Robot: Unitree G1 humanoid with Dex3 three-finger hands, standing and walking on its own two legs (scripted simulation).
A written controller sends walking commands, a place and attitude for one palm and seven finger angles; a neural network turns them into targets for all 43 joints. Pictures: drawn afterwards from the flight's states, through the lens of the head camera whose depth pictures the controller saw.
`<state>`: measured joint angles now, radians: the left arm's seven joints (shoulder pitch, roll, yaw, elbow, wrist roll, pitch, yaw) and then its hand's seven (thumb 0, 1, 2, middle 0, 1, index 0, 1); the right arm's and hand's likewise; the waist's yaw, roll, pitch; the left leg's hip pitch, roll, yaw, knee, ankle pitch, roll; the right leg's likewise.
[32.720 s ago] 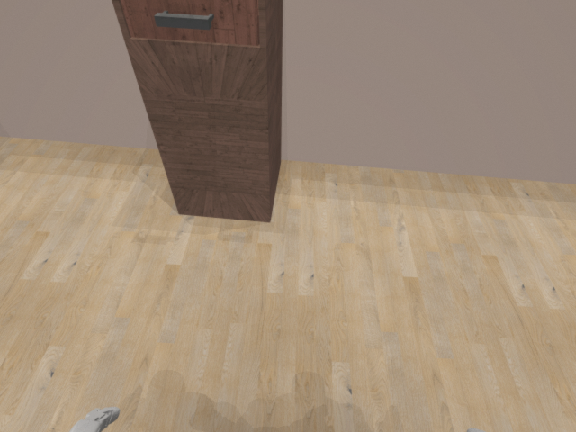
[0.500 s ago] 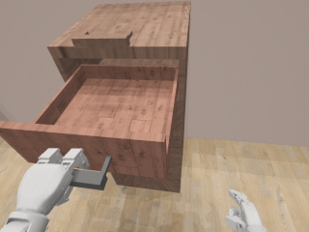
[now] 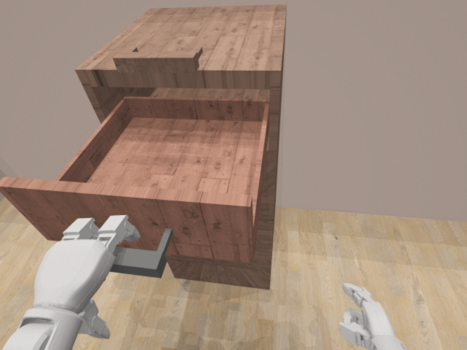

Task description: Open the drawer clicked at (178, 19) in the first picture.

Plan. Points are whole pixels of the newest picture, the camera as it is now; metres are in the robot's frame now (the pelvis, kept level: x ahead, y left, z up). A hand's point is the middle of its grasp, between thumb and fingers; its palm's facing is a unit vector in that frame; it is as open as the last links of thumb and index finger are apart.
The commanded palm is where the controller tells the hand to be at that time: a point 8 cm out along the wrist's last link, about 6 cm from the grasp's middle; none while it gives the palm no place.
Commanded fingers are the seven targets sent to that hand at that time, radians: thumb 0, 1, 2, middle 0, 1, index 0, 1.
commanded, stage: lift the hand off the handle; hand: left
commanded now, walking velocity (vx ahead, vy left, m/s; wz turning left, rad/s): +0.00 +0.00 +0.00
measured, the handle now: (120, 245) +0.22 +0.21 +0.11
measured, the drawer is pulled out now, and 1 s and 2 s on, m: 0.30 0.30 0.29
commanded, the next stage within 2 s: draw the hand back to the body in 1.54 s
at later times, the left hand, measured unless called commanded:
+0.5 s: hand (102, 270) +0.19 +0.23 +0.10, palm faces +0.04 -0.07 -1.00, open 13.2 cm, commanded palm +0.17 +0.22 +0.19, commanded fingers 0.00 -0.50 0.30 -0.30 -1.20 -0.30 -1.20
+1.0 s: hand (91, 241) +0.20 +0.22 +0.17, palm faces +0.13 -0.04 -0.99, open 13.1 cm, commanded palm +0.17 +0.22 +0.26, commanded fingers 0.00 -0.50 0.30 -0.30 -1.20 -0.30 -1.20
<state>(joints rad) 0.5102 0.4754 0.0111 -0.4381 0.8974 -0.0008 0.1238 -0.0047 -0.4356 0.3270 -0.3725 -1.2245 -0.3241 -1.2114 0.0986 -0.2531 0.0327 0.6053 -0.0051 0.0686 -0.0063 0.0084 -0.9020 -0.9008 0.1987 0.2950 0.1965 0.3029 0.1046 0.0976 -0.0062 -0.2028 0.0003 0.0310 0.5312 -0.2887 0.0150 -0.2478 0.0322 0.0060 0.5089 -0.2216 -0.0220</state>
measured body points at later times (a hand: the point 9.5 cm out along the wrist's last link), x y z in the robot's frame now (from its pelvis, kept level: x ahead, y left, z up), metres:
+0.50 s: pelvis -0.01 -0.01 +0.00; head -0.03 -0.05 +0.45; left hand +0.18 +0.23 +0.16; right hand +0.23 -0.18 -0.09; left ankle +0.00 +0.11 -0.73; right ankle +0.03 -0.11 -0.74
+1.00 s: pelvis -0.02 +0.00 +0.01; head -0.05 -0.06 +0.45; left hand +0.18 +0.22 +0.22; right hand +0.23 -0.16 -0.08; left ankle +0.00 +0.11 -0.74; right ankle +0.03 -0.11 -0.73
